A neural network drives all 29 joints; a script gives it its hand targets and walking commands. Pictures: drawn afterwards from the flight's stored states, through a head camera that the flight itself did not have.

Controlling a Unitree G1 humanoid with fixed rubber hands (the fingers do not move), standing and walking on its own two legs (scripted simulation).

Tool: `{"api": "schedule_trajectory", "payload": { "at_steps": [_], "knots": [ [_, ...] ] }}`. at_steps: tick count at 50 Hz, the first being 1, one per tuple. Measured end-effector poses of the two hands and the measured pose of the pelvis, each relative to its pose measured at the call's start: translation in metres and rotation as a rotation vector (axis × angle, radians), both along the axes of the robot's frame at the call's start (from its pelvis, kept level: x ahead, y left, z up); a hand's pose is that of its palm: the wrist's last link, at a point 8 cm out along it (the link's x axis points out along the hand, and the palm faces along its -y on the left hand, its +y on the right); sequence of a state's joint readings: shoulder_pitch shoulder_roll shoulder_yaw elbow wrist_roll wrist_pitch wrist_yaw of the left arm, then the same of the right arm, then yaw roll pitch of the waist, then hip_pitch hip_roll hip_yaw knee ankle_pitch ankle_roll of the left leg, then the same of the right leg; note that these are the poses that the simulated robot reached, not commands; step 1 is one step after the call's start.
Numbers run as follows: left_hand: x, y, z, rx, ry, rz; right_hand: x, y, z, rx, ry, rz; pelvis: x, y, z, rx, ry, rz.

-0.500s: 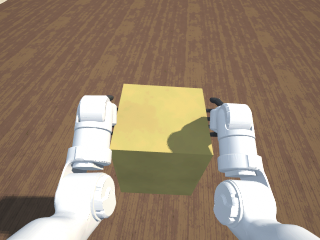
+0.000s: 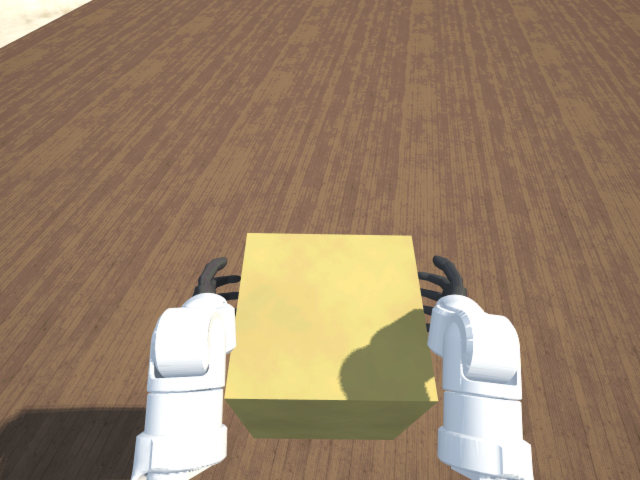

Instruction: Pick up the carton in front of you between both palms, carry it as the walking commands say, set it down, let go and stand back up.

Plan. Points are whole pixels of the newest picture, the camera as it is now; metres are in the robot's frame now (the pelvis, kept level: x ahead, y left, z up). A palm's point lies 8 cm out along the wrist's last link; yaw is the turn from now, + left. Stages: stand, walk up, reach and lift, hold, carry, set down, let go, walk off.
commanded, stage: carry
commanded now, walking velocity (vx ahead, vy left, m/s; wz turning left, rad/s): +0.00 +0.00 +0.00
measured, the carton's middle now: (326, 345) +0.31 +0.00 -0.02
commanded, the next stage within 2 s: none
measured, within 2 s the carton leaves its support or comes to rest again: neither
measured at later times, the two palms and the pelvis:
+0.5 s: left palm (226, 242) +0.44 +0.15 +0.04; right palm (416, 255) +0.42 -0.13 +0.05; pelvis +0.14 +0.03 -0.02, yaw -4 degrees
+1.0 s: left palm (235, 275) +0.39 +0.14 +0.02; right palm (439, 286) +0.38 -0.16 +0.03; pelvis +0.09 +0.01 -0.02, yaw -4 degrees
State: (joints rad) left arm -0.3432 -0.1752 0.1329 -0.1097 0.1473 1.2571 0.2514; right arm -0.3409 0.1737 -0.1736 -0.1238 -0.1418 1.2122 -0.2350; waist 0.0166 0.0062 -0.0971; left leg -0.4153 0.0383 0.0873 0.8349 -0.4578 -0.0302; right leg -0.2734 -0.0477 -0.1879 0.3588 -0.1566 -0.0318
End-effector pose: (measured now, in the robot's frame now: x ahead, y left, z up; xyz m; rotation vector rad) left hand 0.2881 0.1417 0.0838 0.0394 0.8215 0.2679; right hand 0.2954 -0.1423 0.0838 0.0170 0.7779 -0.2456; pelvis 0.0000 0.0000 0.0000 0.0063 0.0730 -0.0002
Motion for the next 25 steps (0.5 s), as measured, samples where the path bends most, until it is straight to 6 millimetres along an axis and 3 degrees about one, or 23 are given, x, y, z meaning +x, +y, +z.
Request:
{"api": "schedule_trajectory", "payload": {
  "at_steps": [7,13,19,25],
  "knots": [
    [0.066,0.012,0.008,-0.013,-0.061,-0.024,0.057,0.012,0.009,-0.007,-0.061,-0.031,0.065,0.019,-0.008,-0.036,-0.049,-0.017],
    [0.114,0.025,-0.003,-0.051,-0.053,-0.052,0.102,0.026,0.014,-0.065,-0.051,-0.037,0.114,0.031,-0.014,-0.004,-0.042,-0.054],
    [0.145,0.024,-0.022,-0.027,0.01,-0.087,0.125,0.025,-0.01,-0.078,0.013,-0.038,0.134,0.034,-0.016,0.007,-0.006,-0.065],
    [0.149,0.013,-0.041,-0.001,0.023,-0.098,0.123,0.013,-0.039,-0.04,0.026,-0.063,0.135,0.035,-0.017,-0.001,0.007,-0.063]
  ]
}}
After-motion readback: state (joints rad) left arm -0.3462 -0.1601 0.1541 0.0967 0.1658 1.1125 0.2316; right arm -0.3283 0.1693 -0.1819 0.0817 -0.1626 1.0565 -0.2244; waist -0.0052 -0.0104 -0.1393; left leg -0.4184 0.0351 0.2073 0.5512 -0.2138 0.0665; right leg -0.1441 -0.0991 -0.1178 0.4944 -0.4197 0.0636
